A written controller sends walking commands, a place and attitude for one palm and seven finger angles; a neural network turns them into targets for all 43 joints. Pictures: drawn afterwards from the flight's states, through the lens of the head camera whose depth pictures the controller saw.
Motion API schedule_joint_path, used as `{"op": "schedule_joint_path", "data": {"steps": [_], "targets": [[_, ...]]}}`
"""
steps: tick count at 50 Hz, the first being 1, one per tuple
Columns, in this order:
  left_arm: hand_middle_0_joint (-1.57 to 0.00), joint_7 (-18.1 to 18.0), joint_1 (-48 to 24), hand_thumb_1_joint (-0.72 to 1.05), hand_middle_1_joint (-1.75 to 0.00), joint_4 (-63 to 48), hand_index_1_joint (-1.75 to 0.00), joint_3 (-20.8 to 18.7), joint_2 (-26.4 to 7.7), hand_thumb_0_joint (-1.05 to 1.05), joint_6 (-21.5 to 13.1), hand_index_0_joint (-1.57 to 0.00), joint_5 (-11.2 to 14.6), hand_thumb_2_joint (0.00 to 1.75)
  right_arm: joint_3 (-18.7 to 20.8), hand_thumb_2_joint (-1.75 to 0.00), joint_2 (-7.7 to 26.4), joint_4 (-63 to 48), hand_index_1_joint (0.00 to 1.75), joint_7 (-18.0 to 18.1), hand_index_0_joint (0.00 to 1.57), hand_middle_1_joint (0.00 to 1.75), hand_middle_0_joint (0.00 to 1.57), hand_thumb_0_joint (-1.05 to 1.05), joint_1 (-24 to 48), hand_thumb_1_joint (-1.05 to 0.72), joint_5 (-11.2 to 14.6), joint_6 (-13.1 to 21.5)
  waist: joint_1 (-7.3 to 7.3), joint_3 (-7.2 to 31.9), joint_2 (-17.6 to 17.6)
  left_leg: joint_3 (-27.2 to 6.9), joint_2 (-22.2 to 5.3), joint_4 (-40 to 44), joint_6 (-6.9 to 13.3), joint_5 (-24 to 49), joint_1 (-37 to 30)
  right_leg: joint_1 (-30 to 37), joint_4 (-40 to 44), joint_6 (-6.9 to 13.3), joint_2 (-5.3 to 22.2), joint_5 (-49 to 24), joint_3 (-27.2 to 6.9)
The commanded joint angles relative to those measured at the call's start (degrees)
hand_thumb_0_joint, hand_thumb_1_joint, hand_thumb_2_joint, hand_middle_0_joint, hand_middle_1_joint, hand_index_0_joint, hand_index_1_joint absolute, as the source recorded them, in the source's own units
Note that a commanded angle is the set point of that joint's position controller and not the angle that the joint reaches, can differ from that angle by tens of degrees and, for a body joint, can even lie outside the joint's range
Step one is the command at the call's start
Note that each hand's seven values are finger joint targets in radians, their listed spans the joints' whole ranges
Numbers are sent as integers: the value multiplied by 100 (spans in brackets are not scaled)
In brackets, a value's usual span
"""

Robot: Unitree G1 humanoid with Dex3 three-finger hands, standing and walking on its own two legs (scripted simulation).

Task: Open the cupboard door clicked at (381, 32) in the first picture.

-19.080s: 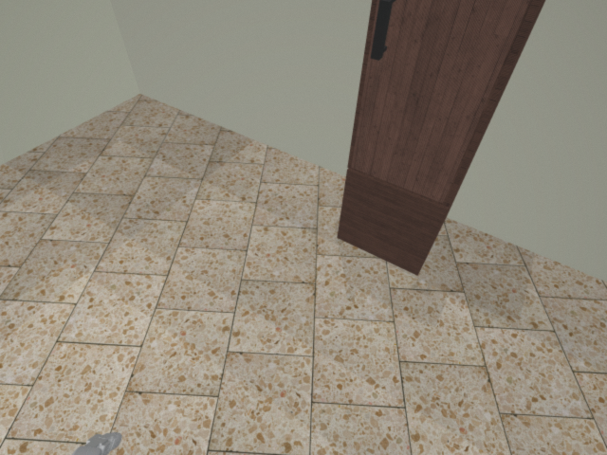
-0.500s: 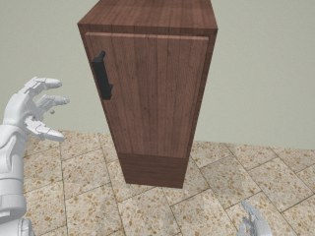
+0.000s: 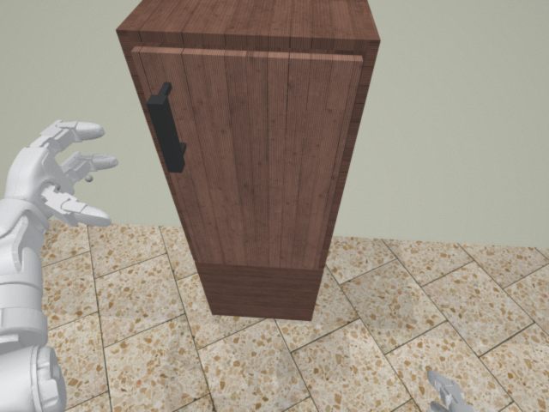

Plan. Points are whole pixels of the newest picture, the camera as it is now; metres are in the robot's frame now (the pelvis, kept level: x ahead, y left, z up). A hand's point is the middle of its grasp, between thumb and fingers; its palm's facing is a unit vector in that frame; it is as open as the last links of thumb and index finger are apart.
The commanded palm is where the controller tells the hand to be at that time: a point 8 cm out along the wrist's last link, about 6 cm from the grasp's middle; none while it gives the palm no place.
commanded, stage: move the hooked fingers beside the handle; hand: left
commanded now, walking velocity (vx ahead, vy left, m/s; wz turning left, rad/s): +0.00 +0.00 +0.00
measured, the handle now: (171, 128) +0.51 +0.20 +0.14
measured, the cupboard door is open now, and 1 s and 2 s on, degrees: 0 0 0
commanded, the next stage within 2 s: slide the fingers in behind the handle in 1.80 s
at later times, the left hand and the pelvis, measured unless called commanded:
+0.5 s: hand (107, 157) +0.43 +0.27 +0.15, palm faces +0.02 -1.00 -0.01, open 14.0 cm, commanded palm +0.41 +0.32 +0.15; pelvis +0.00 +0.01 +0.00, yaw +0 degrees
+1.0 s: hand (123, 141) +0.46 +0.26 +0.15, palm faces -0.01 -1.00 +0.01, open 14.0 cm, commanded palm +0.44 +0.31 +0.14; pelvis +0.01 +0.01 -0.01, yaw -2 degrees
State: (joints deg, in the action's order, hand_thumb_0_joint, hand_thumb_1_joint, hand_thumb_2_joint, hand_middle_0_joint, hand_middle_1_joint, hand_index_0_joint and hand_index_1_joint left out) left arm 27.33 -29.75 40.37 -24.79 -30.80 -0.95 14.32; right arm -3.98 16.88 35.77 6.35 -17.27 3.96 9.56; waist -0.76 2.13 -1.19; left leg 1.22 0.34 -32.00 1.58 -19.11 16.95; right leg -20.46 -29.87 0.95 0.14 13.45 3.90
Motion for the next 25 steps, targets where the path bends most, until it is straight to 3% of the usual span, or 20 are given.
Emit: {"op": "schedule_joint_path", "data": {"steps": [1,2,3,5,8,11,13,15,16,17,18,22,24,25], "targets": [[-30,-3,-2594,-50,-120,-886,-120,-364,-1845,0,-493,-30,96,30,327,-90,864,-724,30,48,20,30,20,0,-4,-90,-29,214,-98,1557,-201,-238,-48,364,-13,1739,-301,809,139,110,-13,-1431,-236],[-30,-36,-2673,-50,-120,-858,-120,-447,-1967,0,-506,-30,51,30,337,-90,852,-726,30,42,20,30,20,0,-5,-90,-18,199,-96,1577,-369,-246,-49,361,-20,1751,-303,763,132,109,-10,-1430,-236],[-30,-39,-2797,-50,-120,-843,-120,-260,-1787,0,-525,-30,10,30,331,-90,838,-729,30,30,20,30,20,0,-23,-90,-25,196,-137,1607,-523,-246,-46,351,-33,1833,-379,705,117,115,-9,-1476,-231],[-30,-90,-2765,-50,-120,-767,-120,-269,-1818,0,-573,-30,-61,30,348,-90,845,-730,30,12,20,30,20,0,-90,-90,-32,168,-101,1680,-606,-277,-73,337,-65,2031,-433,666,82,127,-12,-1517,-200],[-30,-103,-2780,-50,-120,-897,-120,-268,-1770,0,-642,-30,-40,30,375,-90,842,-751,30,-27,20,30,20,0,-178,-90,-56,134,-85,2036,-552,-297,-95,265,-90,2572,-658,801,23,121,-32,-1893,-204],[-30,-69,-2510,-50,-120,-538,-120,-524,-1975,0,-635,-30,34,30,388,-90,902,-715,30,-53,20,30,20,0,-276,-90,-63,29,-46,1915,-54,-271,-119,262,-64,2653,-417,933,3,107,-51,-2089,-185],[-30,-51,-2555,-50,-120,-671,-120,-478,-1883,0,-637,-30,26,30,408,-90,878,-749,30,-74,20,30,20,0,-243,-90,-50,2,-34,1876,-336,-250,-113,280,-74,2716,-444,868,-8,103,-36,-2091,-197],[-30,-75,-2722,-50,-120,-632,-120,-209,-1675,0,-613,-30,-53,30,408,-90,880,-730,30,-85,20,30,20,0,-256,-90,-38,-35,-123,1721,-509,-267,-132,295,-99,2641,-472,622,34,104,-36,-1857,-183],[-30,-98,-2879,-50,-120,-511,-120,-142,-1630,0,-592,-30,-62,30,412,-90,884,-701,30,-85,20,30,20,0,-290,-90,-43,-62,-194,1577,-405,-253,-142,272,-77,2554,-460,529,56,101,-41,-1820,-178],[-30,-132,-3003,-50,-120,-396,-120,-258,-1811,0,-589,-30,-101,30,417,-90,910,-654,30,-81,20,30,20,0,-323,-90,-47,-76,-211,1473,-372,-272,-130,293,-67,2323,-329,475,77,98,-49,-1707,-180],[-30,-151,-3225,-50,-120,-359,-120,-135,-1733,0,-614,-30,-131,30,413,-90,915,-632,30,-73,20,30,20,0,-357,-90,-49,-98,-299,1502,-297,-289,-126,317,-59,2142,-310,440,86,95,-53,-1578,-167],[-30,-217,-3850,-50,-120,-213,-120,-234,-1994,0,-827,-30,-197,30,411,-90,937,-530,30,-26,20,30,20,0,-477,-90,-85,-146,-367,1788,-438,-319,-101,257,-47,1961,-363,447,67,113,-47,-1453,-208],[-30,-213,-4091,-50,-120,-111,-120,-36,-1810,0,-949,-30,-238,30,405,-90,921,-467,30,-17,20,30,20,0,-536,-90,-101,-133,-424,1934,-603,-349,-117,212,-76,2114,-536,362,46,117,-49,-1479,-202],[-30,-219,-4124,-50,-120,75,-120,-86,-1889,0,-987,-30,-257,30,396,-90,936,-418,30,-17,20,30,20,0,-586,-90,-117,-137,-419,1934,-596,-350,-112,191,-78,2121,-477,361,35,116,-48,-1490,-211]]}}
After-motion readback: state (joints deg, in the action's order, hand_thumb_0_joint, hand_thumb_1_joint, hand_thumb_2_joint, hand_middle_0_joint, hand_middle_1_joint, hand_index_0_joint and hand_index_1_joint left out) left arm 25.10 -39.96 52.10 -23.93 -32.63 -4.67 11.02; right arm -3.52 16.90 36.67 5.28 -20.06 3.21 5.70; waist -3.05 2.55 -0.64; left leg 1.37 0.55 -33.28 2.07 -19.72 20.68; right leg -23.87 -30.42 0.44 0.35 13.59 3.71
